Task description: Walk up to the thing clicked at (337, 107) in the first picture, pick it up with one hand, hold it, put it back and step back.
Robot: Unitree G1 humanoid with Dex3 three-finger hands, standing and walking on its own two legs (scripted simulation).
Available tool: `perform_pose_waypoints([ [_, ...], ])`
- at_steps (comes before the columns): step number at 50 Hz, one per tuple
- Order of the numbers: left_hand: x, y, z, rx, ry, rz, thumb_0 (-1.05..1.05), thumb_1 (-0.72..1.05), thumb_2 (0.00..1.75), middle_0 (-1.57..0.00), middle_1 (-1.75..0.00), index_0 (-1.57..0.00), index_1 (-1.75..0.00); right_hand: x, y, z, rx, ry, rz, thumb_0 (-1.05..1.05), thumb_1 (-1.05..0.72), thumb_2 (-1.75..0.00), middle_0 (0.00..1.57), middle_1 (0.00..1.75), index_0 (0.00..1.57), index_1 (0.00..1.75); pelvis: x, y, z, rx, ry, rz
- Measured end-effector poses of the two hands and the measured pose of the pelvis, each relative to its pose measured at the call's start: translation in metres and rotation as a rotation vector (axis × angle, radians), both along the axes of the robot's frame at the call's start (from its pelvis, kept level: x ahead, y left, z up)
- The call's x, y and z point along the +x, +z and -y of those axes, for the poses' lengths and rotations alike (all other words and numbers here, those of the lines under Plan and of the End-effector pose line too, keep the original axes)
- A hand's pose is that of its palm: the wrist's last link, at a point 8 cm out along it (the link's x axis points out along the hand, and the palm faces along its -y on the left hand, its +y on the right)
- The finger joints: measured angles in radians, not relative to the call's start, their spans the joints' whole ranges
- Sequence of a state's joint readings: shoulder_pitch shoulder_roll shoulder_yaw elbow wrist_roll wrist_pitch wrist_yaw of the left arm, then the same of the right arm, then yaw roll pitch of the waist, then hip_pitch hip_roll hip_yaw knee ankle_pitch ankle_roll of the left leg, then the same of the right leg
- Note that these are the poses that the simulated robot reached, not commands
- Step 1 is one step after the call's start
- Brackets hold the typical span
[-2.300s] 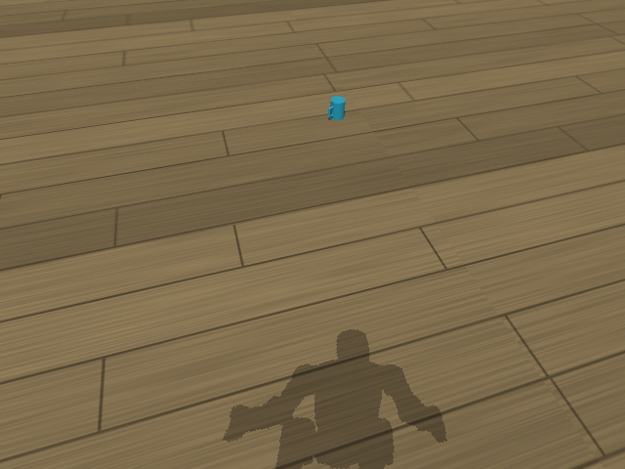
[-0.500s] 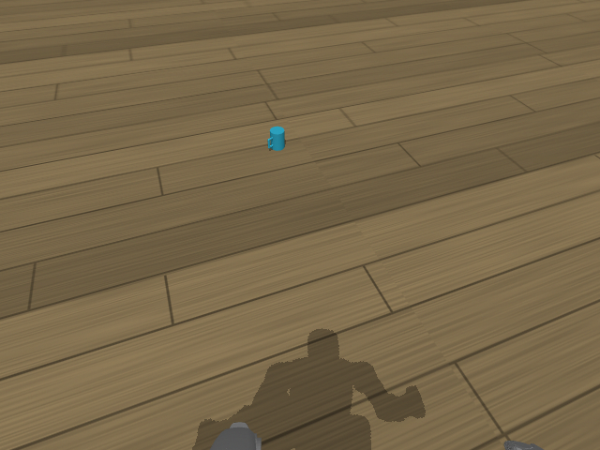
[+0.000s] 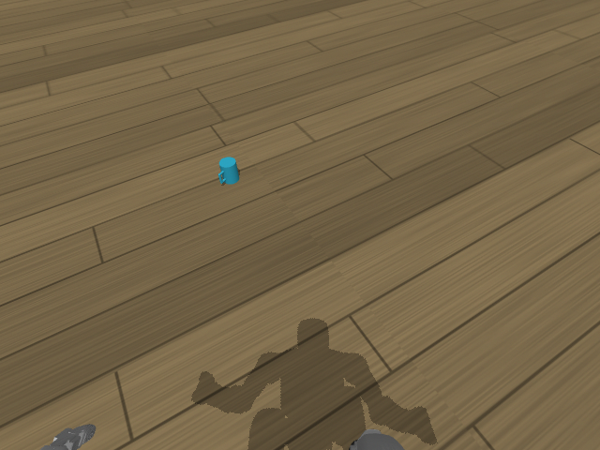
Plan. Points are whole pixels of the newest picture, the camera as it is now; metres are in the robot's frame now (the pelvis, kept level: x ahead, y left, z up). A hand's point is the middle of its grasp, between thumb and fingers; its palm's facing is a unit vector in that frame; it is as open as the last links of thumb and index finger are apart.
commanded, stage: walk up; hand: left
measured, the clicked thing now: (227, 172) +1.49 +0.32 -0.70
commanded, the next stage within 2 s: none
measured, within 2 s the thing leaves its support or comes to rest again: neither
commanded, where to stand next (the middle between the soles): +1.12 +0.07 m, yaw +0 degrees
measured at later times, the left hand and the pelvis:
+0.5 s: hand (114, 403) +0.25 +0.31 -0.15, palm faces +0.05 -0.93 -0.37, open 7.4 cm; pelvis +0.27 +0.02 +0.00, yaw +3 degrees
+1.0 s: hand (164, 222) +0.62 +0.29 -0.12, palm faces -0.05 -0.92 -0.40, open 7.4 cm; pelvis +0.51 +0.01 +0.00, yaw +1 degrees
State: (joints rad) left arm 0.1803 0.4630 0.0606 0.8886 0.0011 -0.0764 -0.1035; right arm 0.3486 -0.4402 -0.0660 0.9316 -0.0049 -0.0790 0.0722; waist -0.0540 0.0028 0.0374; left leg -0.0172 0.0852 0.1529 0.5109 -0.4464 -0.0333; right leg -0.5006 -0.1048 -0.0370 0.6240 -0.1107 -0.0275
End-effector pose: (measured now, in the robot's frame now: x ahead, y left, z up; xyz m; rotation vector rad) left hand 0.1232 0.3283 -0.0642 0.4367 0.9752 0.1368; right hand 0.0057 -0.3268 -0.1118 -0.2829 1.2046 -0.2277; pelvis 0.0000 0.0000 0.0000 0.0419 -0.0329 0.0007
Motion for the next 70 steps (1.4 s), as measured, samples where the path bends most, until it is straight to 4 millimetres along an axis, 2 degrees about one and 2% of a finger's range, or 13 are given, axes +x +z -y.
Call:
perform_pose_waypoints([
  [3,0.038,-0.004,0.01,0.026,0.034,0.039,0.0,0.9,0.9,-0.21,-0.3,-0.2,-0.3,0.042,-0.022,0.014,0.008,0.006,-0.023,0.01,-0.9,-0.9,0.2,0.3,0.2,0.3,0.04,-0.013,0.014,-0.034,0.003,0.003],
  [5,0.048,-0.003,0.019,0.021,0.06,0.05,0.0,0.9,0.9,-0.21,-0.3,-0.2,-0.3,0.076,-0.024,0.015,0.019,0.033,-0.023,0.01,-0.9,-0.9,0.2,0.29,0.2,0.3,0.06,-0.011,0.02,-0.031,0.005,0.009],
  [12,0.045,0.003,0.03,-0.008,0.153,-0.088,0.0,0.9,0.9,-0.21,-0.3,-0.2,-0.3,0.21,0.01,0.006,0.039,0.124,0.109,0.01,-0.91,-0.9,0.2,0.29,0.2,0.3,0.125,0.015,0.021,-0.042,0.0,0.01],
  [15,0.046,-0.002,0.026,-0.015,0.182,-0.156,0.0,0.9,0.9,-0.21,-0.3,-0.2,-0.3,0.257,0.022,0.003,0.028,0.151,0.136,0.0,-0.91,-0.9,0.2,0.29,0.2,0.3,0.154,0.019,0.018,-0.057,0.006,0.003],
  [19,0.064,-0.013,0.013,-0.029,0.214,-0.203,0.01,0.9,0.9,-0.21,-0.3,-0.2,-0.3,0.313,0.033,-0.005,0.002,0.196,0.121,0.0,-0.91,-0.9,0.2,0.29,0.2,0.3,0.196,0.017,0.01,-0.075,0.025,-0.009],
  [26,0.131,-0.05,-0.025,-0.051,0.249,-0.251,0.01,0.9,0.9,-0.21,-0.3,-0.2,-0.3,0.415,0.035,-0.037,-0.063,0.236,0.154,0.0,-0.91,-0.9,0.2,0.29,0.2,0.3,0.279,-0.003,-0.023,-0.051,0.042,-0.014],
  [30,0.192,-0.048,-0.03,-0.068,0.195,-0.25,0.01,0.9,0.9,-0.21,-0.3,-0.2,-0.3,0.443,0.044,-0.054,-0.058,0.18,0.205,0.0,-0.91,-0.9,0.2,0.29,0.2,0.3,0.315,0.005,-0.037,-0.071,0.035,-0.003],
  [38,0.32,-0.025,-0.037,-0.082,0.125,-0.117,0.01,0.9,0.9,-0.21,-0.3,-0.2,-0.3,0.453,0.047,-0.061,-0.039,0.106,0.112,0.0,-0.9,-0.9,0.21,0.3,0.2,0.3,0.389,0.021,-0.042,-0.04,0.028,0.01],
  [45,0.417,-0.014,-0.023,-0.053,0.076,-0.101,0.01,0.9,0.9,-0.21,-0.3,-0.2,-0.3,0.475,0.025,-0.041,-0.013,0.047,0.017,0.0,-0.9,-0.9,0.21,0.3,0.21,0.3,0.455,0.015,-0.031,-0.011,0.018,0.002],
  [51,0.495,-0.014,0.004,-0.012,0.063,-0.039,0.01,0.9,0.9,-0.21,-0.3,-0.2,-0.3,0.525,-0.01,-0.016,0.007,0.024,-0.035,0.0,-0.9,-0.9,0.2,0.3,0.2,0.3,0.517,-0.003,-0.009,-0.034,0.021,0.003],
  [54,0.513,-0.005,0.015,-0.019,0.087,-0.003,0.0,0.9,0.9,-0.21,-0.3,-0.2,-0.3,0.561,-0.01,-0.017,0.026,0.066,-0.039,0.01,-0.91,-0.9,0.2,0.29,0.2,0.3,0.538,0.003,-0.002,-0.015,0.027,0.014],
  [59,0.518,0.007,0.02,-0.018,0.128,-0.03,0.0,0.9,0.9,-0.21,-0.3,-0.2,-0.3,0.63,0.005,-0.017,0.041,0.108,0.038,0.01,-0.91,-0.9,0.2,0.29,0.2,0.3,0.572,0.018,-0.001,-0.016,0.02,0.024],
  [70,0.529,-0.013,-0.019,-0.029,0.216,-0.137,0.01,0.9,0.9,-0.21,-0.3,-0.2,-0.3,0.742,0.028,-0.036,-0.006,0.179,0.062,0.0,-0.91,-0.9,0.2,0.29,0.2,0.3,0.649,0.016,-0.022,-0.075,0.053,0.018],
])
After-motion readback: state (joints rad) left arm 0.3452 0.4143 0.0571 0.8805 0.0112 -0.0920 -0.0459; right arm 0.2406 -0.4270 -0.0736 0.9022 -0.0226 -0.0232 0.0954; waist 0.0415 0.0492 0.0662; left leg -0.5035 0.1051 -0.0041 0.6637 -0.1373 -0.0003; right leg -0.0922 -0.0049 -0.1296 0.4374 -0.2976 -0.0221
